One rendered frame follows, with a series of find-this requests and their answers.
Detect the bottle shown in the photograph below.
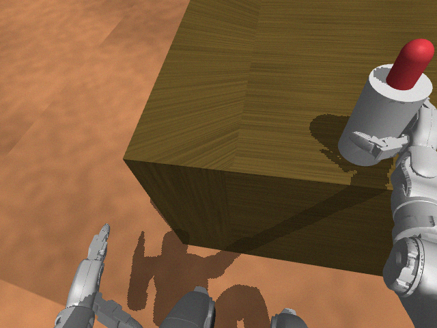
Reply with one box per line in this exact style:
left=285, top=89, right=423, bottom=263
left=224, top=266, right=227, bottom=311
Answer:
left=338, top=38, right=434, bottom=166

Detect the right robot hand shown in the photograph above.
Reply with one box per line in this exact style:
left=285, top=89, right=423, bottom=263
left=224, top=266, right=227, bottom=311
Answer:
left=350, top=97, right=437, bottom=161

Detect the left robot hand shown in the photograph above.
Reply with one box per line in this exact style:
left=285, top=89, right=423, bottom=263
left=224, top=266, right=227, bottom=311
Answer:
left=66, top=223, right=143, bottom=328

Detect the left robot arm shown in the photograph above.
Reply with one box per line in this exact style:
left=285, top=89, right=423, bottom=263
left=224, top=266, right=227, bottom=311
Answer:
left=53, top=306, right=95, bottom=328

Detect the right robot arm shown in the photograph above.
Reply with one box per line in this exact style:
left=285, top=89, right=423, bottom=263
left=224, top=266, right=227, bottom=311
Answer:
left=383, top=146, right=437, bottom=328

